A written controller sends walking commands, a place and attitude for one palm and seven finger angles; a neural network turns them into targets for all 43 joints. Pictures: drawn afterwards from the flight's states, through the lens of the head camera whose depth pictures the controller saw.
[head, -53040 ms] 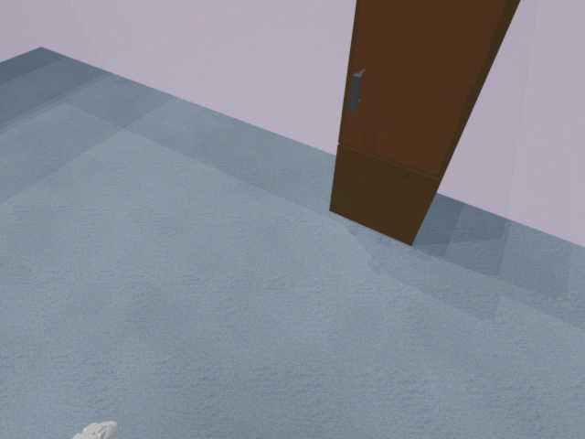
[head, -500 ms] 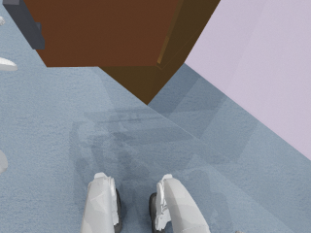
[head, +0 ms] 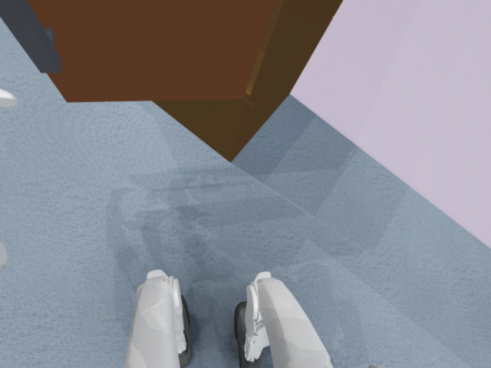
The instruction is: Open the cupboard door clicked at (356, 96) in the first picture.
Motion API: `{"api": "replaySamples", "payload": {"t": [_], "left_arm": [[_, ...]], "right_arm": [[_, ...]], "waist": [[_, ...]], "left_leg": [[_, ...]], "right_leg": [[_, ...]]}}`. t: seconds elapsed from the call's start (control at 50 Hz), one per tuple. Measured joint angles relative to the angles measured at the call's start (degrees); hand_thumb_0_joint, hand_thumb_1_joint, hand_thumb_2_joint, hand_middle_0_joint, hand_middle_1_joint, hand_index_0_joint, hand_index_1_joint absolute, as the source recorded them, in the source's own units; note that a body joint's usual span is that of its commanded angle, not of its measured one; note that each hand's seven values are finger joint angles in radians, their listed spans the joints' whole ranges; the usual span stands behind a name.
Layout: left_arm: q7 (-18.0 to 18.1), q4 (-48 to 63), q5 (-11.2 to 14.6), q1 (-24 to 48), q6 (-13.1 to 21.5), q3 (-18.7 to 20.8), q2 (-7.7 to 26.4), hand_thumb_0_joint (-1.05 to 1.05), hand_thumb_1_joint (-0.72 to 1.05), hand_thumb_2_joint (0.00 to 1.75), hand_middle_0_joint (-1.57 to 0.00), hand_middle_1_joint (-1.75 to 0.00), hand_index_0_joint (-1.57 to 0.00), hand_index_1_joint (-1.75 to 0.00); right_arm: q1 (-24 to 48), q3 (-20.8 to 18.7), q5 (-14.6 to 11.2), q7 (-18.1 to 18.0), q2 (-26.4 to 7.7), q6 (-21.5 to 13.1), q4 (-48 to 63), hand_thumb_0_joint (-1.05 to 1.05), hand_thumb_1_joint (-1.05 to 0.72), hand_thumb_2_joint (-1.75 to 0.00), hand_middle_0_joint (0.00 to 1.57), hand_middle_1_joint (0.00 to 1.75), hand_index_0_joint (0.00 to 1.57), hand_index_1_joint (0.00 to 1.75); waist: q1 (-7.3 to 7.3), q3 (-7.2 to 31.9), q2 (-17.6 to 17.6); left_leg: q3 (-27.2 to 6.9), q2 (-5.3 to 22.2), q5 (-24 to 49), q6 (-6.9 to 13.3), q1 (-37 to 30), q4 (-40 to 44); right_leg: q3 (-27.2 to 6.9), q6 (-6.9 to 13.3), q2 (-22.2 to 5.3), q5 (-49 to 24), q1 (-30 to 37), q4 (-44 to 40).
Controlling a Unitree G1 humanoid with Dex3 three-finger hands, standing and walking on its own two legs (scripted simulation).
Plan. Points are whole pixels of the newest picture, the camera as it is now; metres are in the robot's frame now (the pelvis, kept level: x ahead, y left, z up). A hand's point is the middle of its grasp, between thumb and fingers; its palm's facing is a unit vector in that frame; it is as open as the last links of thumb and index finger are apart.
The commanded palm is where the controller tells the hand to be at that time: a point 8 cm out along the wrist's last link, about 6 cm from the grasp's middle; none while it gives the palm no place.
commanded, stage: slide the fingers in behind the handle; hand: left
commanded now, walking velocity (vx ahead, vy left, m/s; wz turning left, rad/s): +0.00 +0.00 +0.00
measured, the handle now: (30, 18) +0.58 +0.27 +0.06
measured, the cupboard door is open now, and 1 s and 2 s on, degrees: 45 45 45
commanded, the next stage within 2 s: close the thumb around the handle in 1.50 s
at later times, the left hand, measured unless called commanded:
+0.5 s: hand (7, 49) +0.52 +0.28 +0.06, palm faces +0.10 -0.99 -0.03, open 14.0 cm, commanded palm +0.52 +0.29 +0.06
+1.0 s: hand (40, 49) +0.53 +0.25 +0.06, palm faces +0.11 -0.99 -0.03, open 14.0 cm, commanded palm +0.51 +0.26 +0.06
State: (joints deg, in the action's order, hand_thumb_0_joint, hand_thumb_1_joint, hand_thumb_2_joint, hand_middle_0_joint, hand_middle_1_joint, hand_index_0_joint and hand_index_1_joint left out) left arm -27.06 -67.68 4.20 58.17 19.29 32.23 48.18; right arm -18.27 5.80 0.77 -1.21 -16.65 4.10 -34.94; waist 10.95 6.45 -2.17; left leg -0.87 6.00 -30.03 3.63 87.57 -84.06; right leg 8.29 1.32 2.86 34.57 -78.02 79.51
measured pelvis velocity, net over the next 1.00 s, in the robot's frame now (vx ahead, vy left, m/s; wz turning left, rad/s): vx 0.00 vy -0.01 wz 0.02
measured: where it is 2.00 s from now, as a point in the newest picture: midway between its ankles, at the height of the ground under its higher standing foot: (214, 346)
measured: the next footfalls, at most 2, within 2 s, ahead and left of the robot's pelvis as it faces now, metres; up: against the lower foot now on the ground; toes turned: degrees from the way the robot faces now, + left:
none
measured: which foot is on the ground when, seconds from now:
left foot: down 0.00-1.00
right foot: down 0.00-1.00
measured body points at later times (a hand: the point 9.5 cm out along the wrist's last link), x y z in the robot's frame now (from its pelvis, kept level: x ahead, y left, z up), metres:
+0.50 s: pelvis +0.00 +0.00 +0.01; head +0.19 +0.05 +0.41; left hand +0.51 +0.33 +0.07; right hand +0.03 -0.27 -0.09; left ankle +0.06 +0.09 -0.57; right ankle +0.02 -0.12 -0.57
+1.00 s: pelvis +0.00 -0.01 +0.01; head +0.19 +0.04 +0.42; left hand +0.52 +0.30 +0.06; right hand +0.03 -0.28 -0.09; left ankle +0.06 +0.09 -0.57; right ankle +0.02 -0.12 -0.57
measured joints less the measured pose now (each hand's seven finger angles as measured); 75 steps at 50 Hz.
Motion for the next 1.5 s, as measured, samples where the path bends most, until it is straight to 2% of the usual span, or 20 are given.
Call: {"api": "replaySamples", "payload": {"t": [0.1,0.3,0.6,0.86,1.0,1.14,1.22,1.5], "left_arm": [[0.6,0.9,0.1,-0.4,-0.5,-1.3,-1.8,-0.02,-0.50,0.30,-0.30,-1.20,-0.30,-1.20],[4.4,2.1,-0.4,-2.2,1.0,-2.2,-5.9,-0.02,-0.50,0.30,-0.30,-1.20,-0.30,-1.20],[6.5,0.9,0.0,-2.3,2.7,-3.9,-7.9,-0.02,-0.50,0.30,-0.30,-1.20,-0.30,-1.20],[9.3,2.8,-0.3,-3.6,3.5,-4.5,-11.8,-0.02,-0.50,0.30,-0.30,-1.20,-0.30,-1.20],[10.5,1.1,-0.4,-3.2,4.1,-5.2,-12.0,-0.02,-0.50,0.30,-0.30,-1.20,-0.30,-1.20],[11.2,1.5,-0.2,-2.8,4.7,-6.6,-13.5,-0.02,-0.50,0.30,-0.30,-1.20,-0.30,-1.20],[12.1,1.2,-0.5,-3.0,4.7,-5.7,-13.6,-0.02,-0.50,0.30,-0.30,-1.20,-0.30,-1.20],[10.9,1.7,0.2,-4.2,5.2,-5.5,-13.4,-0.02,-0.50,0.30,-0.30,-1.20,-0.30,-1.20]], "right_arm": [[-0.2,-0.4,0.1,0.1,0.0,-0.1,-0.2,0.00,-0.90,-0.90,0.20,0.30,0.21,0.30],[0.1,-1.0,0.4,0.6,0.1,-0.5,-0.1,0.00,-0.90,-0.90,0.20,0.30,0.21,0.30],[-0.4,-1.2,0.4,0.9,0.4,-0.6,-0.9,0.00,-0.90,-0.90,0.20,0.30,0.21,0.30],[-0.4,-1.9,0.6,1.5,0.8,-0.3,-1.3,0.00,-0.90,-0.90,0.20,0.30,0.21,0.30],[-0.4,-1.8,0.6,1.6,1.0,-0.7,-1.4,0.00,-0.90,-0.90,0.20,0.30,0.21,0.30],[-0.4,-2.3,0.8,1.8,1.0,-0.4,-1.8,0.00,-0.90,-0.90,0.20,0.30,0.21,0.30],[-0.3,-2.2,0.8,1.8,1.0,-0.3,-1.6,0.00,-0.90,-0.90,0.20,0.30,0.21,0.30],[-0.3,-2.3,0.5,1.8,1.0,-0.3,-1.9,0.00,-0.90,-0.90,0.20,0.30,0.21,0.30]], "waist": [[-0.16,0.3,-0.1],[0.21,0.7,-0.2],[0.04,1.0,-0.4],[-0.15,1.2,-0.6],[-0.11,1.3,-0.7],[-0.31,1.6,-0.7],[-0.22,1.6,-0.7],[-0.52,1.6,-0.6]], "left_leg": [[0.0,-0.2,0.2,-0.1,-0.4,0.4],[0.4,-0.2,0.5,-0.1,-2.3,1.7],[0.6,-0.3,0.5,-0.4,-3.0,2.0],[0.9,-0.2,0.5,-0.7,-4.1,2.8],[0.8,-0.3,0.5,-0.9,-4.4,2.8],[0.7,-0.4,0.4,-1.0,-4.3,2.8],[0.8,-0.4,0.4,-1.0,-4.4,2.8],[0.8,-0.3,0.3,-1.0,-4.9,3.0]], "right_leg": [[0.0,0.0,-0.1,-0.1,0.4,-0.4],[-0.4,0.0,-0.1,-0.5,2.0,-1.5],[-0.7,0.2,-0.2,-0.2,2.4,-1.3],[-1.0,0.5,-0.1,-0.2,3.1,-1.7],[-0.9,0.7,-0.1,-0.1,3.4,-1.6],[-0.8,0.8,-0.2,0.2,3.3,-1.4],[-0.9,0.8,-0.1,0.2,3.4,-1.4],[-1.0,0.8,0.0,0.1,3.9,-1.7]]}}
